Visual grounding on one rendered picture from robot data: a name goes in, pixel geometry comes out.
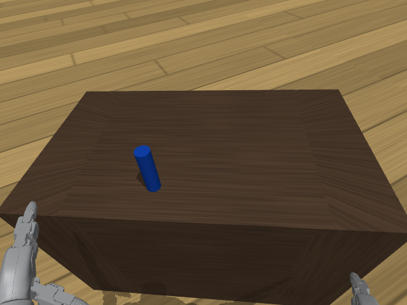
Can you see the left robot hand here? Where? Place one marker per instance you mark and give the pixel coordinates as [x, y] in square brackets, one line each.
[18, 270]

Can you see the right robot hand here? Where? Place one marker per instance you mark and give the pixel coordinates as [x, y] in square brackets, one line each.
[360, 291]

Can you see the can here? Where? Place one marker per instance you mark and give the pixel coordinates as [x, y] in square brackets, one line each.
[147, 167]

